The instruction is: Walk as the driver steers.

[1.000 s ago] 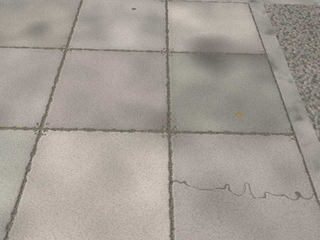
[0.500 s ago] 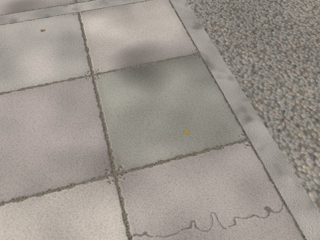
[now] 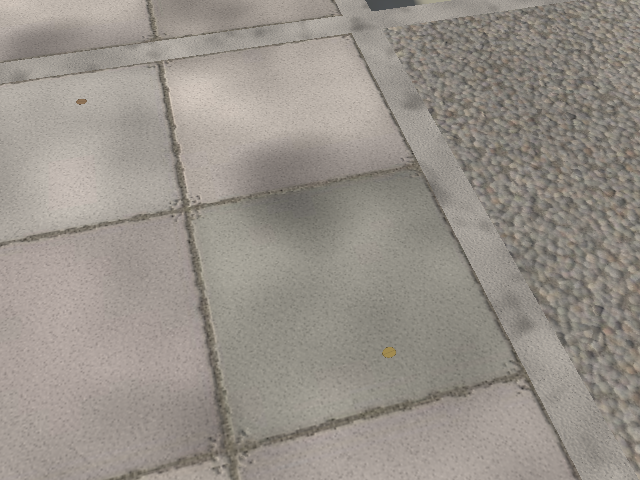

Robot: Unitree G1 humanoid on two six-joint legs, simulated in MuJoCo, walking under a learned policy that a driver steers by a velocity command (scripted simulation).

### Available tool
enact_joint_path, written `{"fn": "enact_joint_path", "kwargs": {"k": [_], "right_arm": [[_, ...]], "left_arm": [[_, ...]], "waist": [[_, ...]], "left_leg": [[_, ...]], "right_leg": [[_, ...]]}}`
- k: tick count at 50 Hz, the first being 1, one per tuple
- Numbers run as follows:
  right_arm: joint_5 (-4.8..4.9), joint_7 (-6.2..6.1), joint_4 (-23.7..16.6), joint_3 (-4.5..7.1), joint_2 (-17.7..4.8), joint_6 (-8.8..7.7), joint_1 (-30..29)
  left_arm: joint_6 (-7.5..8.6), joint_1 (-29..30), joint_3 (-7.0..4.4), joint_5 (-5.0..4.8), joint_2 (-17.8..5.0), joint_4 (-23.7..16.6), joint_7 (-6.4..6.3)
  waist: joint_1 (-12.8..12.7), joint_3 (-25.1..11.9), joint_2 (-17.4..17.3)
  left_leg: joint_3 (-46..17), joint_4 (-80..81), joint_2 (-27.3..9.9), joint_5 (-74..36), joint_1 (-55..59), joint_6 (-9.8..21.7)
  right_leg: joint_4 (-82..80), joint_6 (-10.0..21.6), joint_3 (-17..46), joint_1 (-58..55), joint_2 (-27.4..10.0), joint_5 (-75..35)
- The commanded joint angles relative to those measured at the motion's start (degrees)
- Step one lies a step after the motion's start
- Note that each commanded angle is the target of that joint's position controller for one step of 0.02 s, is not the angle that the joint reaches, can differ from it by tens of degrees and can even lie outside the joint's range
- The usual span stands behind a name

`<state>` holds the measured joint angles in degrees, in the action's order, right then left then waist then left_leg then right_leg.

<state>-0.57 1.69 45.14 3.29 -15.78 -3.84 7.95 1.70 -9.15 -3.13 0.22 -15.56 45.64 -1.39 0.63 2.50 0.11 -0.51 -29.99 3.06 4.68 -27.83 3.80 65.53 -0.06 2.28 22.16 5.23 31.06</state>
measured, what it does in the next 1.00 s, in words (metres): steps on the spot, turning left: right foot, then left foot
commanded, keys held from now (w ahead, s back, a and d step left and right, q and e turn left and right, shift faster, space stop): q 0.56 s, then no key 0.44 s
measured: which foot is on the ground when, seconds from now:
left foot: down 0.00-0.34, up 0.36-0.74, down 0.76-1.00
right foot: up 0.00-0.32, down 0.34-0.76, up 0.78-1.00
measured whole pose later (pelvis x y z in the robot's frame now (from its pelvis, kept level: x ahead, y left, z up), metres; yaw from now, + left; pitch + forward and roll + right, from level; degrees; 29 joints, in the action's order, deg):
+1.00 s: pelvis +0.04 -0.01 +0.01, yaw +26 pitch +1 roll +0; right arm -0.8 -0.1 38.8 1.9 -12.5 0.6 7.0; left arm -1.4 -12.0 -3.8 0.1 -16.9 44.6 -1.7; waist -1.1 0.8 1.9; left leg -0.7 -27.1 2.2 13.8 -14.6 2.2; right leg 45.4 -5.0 0.8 21.6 -3.7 24.3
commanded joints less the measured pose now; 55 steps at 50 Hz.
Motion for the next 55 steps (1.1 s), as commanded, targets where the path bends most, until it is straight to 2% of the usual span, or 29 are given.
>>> {"fn": "enact_joint_path", "kwargs": {"k": [1, 4, 8, 13, 15, 16, 17, 18, 19, 20, 22, 26, 29, 34, 36, 37, 38, 39, 40, 41, 42, 44, 46, 48, 50, 52, 53, 54, 55], "right_arm": [[1.10, -1.37, -5.5, 1.71, -7.3, 1.74, 0.5], [-0.21, -2.23, -6.7, 2.35, -8.5, 3.16, -0.3], [0.76, -3.37, -8.1, 3.39, -10.2, 3.81, 0.7], [0.95, -3.74, -9.4, 3.63, -9.8, 5.23, 1.0], [1.43, -3.94, -10.1, 3.60, -9.6, 5.90, 0.1], [1.70, -4.05, -10.3, 3.40, -8.8, 6.17, 0.7], [1.61, -3.99, -10.8, 2.70, -6.3, 6.23, 1.8], [1.98, -3.60, -13.2, 2.66, -5.2, 5.54, 0.7], [0.68, -3.17, -12.6, 3.93, -9.7, 4.63, 1.5], [1.11, -2.87, -10.8, 4.79, -11.4, 4.83, 3.8], [1.05, -3.24, -8.5, 4.50, -9.2, 6.24, 6.4], [2.05, -2.73, -12.0, 3.00, -5.7, 6.72, 0.6], [1.68, -2.01, -14.2, 2.20, -4.4, 6.54, -1.8], [1.51, -1.27, -14.2, 2.16, -5.0, 6.55, -0.3], [1.39, -1.02, -12.6, 2.23, -4.3, 6.39, 3.3], [1.17, -1.20, -12.2, 2.41, -5.3, 6.31, 4.2], [0.80, -1.88, -12.8, 2.96, -8.7, 6.26, 5.7], [-0.35, -2.26, -14.0, 2.94, -11.8, 6.18, 3.1], [-1.43, -1.90, -13.2, 2.21, -8.1, 5.19, 4.7], [-1.56, -1.66, -12.3, 1.57, -6.8, 4.27, 3.1], [-1.03, -1.63, -11.9, 1.61, -6.9, 3.74, 0.7], [-0.08, -1.80, -11.6, 1.40, -6.8, 3.29, -2.3], [-0.19, -1.96, -10.9, 0.97, -5.3, 3.37, -3.5], [-0.18, -2.01, -10.1, 0.79, -4.6, 3.60, -3.2], [-0.18, -2.03, -9.0, 0.72, -4.8, 3.87, -2.1], [0.37, -2.02, -8.1, 0.20, -4.0, 3.99, -3.1], [0.56, -1.91, -7.2, -0.11, -3.2, 3.75, -1.6], [-0.16, -1.78, -6.5, -0.38, -2.4, 3.34, 0.1], [-0.73, -1.41, -6.3, 0.02, -3.0, 2.98, 2.6]], "left_arm": [[-1.34, -1.6, -1.79, 0.04, -6.9, -3.9, -0.70], [-1.99, -2.6, -1.38, 0.24, -4.2, -4.5, -1.47], [-1.57, -2.0, -1.23, 0.03, -4.2, -4.5, -1.88], [-0.50, -1.1, -1.60, -0.58, -5.0, -5.2, -1.17], [0.24, -4.0, -1.91, -0.84, -5.0, -4.4, -0.55], [0.42, -5.9, -2.45, -0.69, -6.3, -3.9, -0.36], [0.33, -7.8, -3.41, 0.53, -10.1, -4.2, -0.60], [-0.30, -5.6, -4.41, 2.54, -14.5, -4.5, -0.63], [0.03, -2.5, -3.77, 3.57, -11.6, -6.6, -0.72], [0.19, 1.1, -2.95, 2.76, -8.5, -8.1, -1.12], [0.10, 3.5, -2.23, 0.61, -6.4, -8.9, -1.35], [-1.05, -1.0, -2.34, 0.85, -7.3, -8.4, -1.95], [-1.65, -3.1, -3.24, 0.65, -9.5, -8.0, -1.99], [-1.67, -2.0, -3.75, -0.87, -11.3, -7.5, -0.43], [-1.71, -0.6, -3.31, -1.97, -10.5, -6.9, -0.22], [-1.40, -3.1, -2.66, -1.97, -8.8, -5.6, -0.07], [-0.89, -4.9, -1.44, 0.22, -5.2, -5.7, 0.39], [-0.26, -4.8, -0.14, 2.19, -2.3, -7.4, 0.96], [-0.47, 0.0, -1.28, 1.10, -6.4, -8.0, 0.32], [-0.94, 0.7, -1.95, -0.16, -8.1, -7.7, 0.17], [-1.49, -0.3, -2.21, -0.30, -7.9, -6.6, -0.12], [-2.49, -2.2, -2.60, 0.24, -8.1, -5.2, -0.64], [-2.54, -4.3, -2.01, -0.03, -5.9, -4.2, -0.53], [-2.39, -2.7, -1.21, -0.10, -4.3, -4.4, -0.44], [-2.27, -1.9, -1.00, -0.25, -4.4, -4.7, -0.31], [-1.98, -3.8, -0.75, -0.11, -4.0, -3.7, -0.01], [-1.76, -4.3, -0.63, 0.68, -4.5, -3.5, 0.14], [-1.58, -4.5, -0.93, 1.32, -7.1, -3.8, 0.01], [-1.58, -3.6, -1.82, 0.68, -10.8, -3.3, -0.09]], "waist": [[0.0, -10.2, -0.3], [-1.6, -8.2, -6.8], [-0.4, -11.6, -7.7], [0.4, -10.1, -9.6], [-1.5, -9.5, -9.8], [-2.2, -9.4, -8.9], [-1.9, -10.0, -1.9], [0.3, -6.5, 16.3], [0.0, -6.8, 14.5], [1.5, -6.9, 9.4], [1.8, -5.7, 6.0], [-2.0, -4.3, 8.5], [-3.8, -6.4, 9.9], [-3.2, -7.1, 11.5], [-0.5, -7.0, 10.5], [-0.3, -7.5, 8.3], [-1.5, -11.6, -1.4], [-3.1, -10.9, -15.7], [1.6, -12.0, -12.0], [0.7, -9.6, -10.1], [-0.3, -8.2, -9.4], [-1.6, -6.5, -8.7], [-2.7, -7.3, -7.9], [-1.4, -7.1, -8.4], [-0.5, -7.1, -8.5], [-2.3, -6.7, -7.5], [-2.6, -6.3, -5.7], [-1.4, -6.5, -2.3], [2.1, -5.2, 4.5]], "left_leg": [[-24.5, 12.3, -16.9, -1.8, 16.4, 11.8], [-19.9, 14.7, -11.0, 2.9, 8.3, 9.4], [-21.5, 13.7, -10.7, 6.7, 10.0, 8.8], [-26.4, 13.1, -10.2, 12.0, 11.1, 7.1], [-26.6, 11.2, -8.6, 11.8, 9.9, 5.6], [-25.5, 9.1, -6.5, 13.6, 7.2, 3.8], [-20.7, -0.1, -2.7, 20.9, 0.4, 0.8], [-7.1, -13.7, 6.5, 27.9, -10.5, -2.1], [-8.6, -27.4, 2.5, 28.5, -10.8, -4.3], [-8.8, -33.3, 1.8, 25.0, -9.8, -5.0], [-7.0, -40.2, 1.1, 19.4, -11.0, -7.0], [-2.7, -35.2, -1.3, 15.1, -13.3, -9.6], [-1.3, -26.1, -3.6, 17.0, -8.9, -10.0], [2.8, -10.3, -2.3, 17.8, 4.0, -6.9], [4.2, 4.8, -1.1, 7.0, 12.3, -3.9], [2.1, 11.2, -1.8, -0.5, 19.3, -2.3], [-9.2, 9.8, -11.0, -16.9, 30.3, -0.1], [-20.6, 7.1, -22.9, -32.4, 31.3, 8.9], [-21.2, 8.5, -24.4, -26.8, 25.7, 14.6], [-17.8, 9.4, -21.3, -22.3, 23.9, 13.4], [-15.1, 9.6, -18.5, -18.2, 22.6, 10.9], [-12.2, 9.7, -16.6, -20.4, 18.7, 9.4], [-9.0, 9.4, -14.5, -20.3, 16.9, 8.7], [-8.7, 8.8, -13.8, -17.7, 17.2, 8.7], [-10.7, 8.5, -14.6, -14.3, 17.9, 9.3], [-10.9, 7.7, -13.5, -7.9, 16.1, 7.6], [-10.6, 7.7, -12.1, -2.8, 14.2, 5.1], [-9.3, 6.2, -9.5, 3.9, 12.0, 2.1], [-5.7, 6.6, -5.7, 9.3, 11.2, -0.1]], "right_leg": [[6.3, -1.4, 3.7, 13.9, -5.2, -3.4], [-7.7, -2.1, 1.3, 6.9, -4.1, -6.7], [-17.2, -3.4, 2.4, 3.9, -3.4, -11.3], [-27.1, -2.6, 2.8, 1.0, -2.6, -12.2], [-36.9, -1.1, 1.5, -4.7, -2.3, -16.7], [-42.2, 0.1, 2.1, -9.8, -4.5, -19.1], [-46.1, 3.9, 10.8, -16.0, -15.2, -17.8], [-50.4, 12.1, 25.1, -14.4, -25.8, -25.8], [-50.4, 15.8, 28.0, -11.3, -29.6, -30.4], [-48.5, 13.8, 21.5, -10.8, -26.4, -32.9], [-46.4, 9.8, 12.1, -12.1, -20.7, -34.7], [-46.6, 11.3, 5.1, -16.8, -19.0, -38.4], [-45.7, 12.4, 4.1, -19.5, -21.0, -40.4], [-43.7, 12.8, 3.1, -16.2, -22.2, -42.2], [-39.9, 10.4, 1.7, -14.0, -20.8, -40.9], [-37.5, 7.0, 0.1, -10.4, -19.1, -37.0], [-28.8, 1.5, -4.2, -2.6, -15.0, -22.8], [-20.7, -3.3, -6.8, 8.1, -9.7, 2.7], [-14.1, -4.5, -1.8, 7.7, -10.1, 6.7], [-10.4, -4.7, -0.7, 8.0, -10.3, 4.9], [-9.7, -4.6, -0.2, 8.5, -10.4, 2.2], [-8.8, -5.2, 0.3, 6.0, -10.1, -2.9], [-12.5, -5.4, -0.5, 1.7, -9.5, -6.2], [-19.4, -5.1, -1.3, -0.7, -9.2, -7.3], [-25.6, -4.6, -1.6, -3.1, -8.8, -8.3], [-37.2, -3.5, -2.5, -9.1, -8.0, -17.3], [-42.3, -2.6, -1.3, -13.3, -8.5, -25.7], [-42.3, -1.4, 2.7, -16.7, -12.0, -34.5], [-39.3, 0.9, 2.4, -14.6, -12.9, -32.5]]}}
Keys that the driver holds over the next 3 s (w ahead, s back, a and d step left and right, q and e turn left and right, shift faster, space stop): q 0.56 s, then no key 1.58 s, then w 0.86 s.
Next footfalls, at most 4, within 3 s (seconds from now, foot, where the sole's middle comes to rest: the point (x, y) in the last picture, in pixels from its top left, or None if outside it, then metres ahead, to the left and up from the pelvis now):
0.34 right None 0.14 -0.15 -0.76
0.76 left None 0.03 0.10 -0.76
1.08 right None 0.13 -0.13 -0.76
2.82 right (302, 459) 0.48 0.05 -0.76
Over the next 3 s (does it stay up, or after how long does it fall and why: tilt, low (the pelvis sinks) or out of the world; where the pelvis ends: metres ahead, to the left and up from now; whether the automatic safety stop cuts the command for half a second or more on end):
stays up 0.37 0.08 0.01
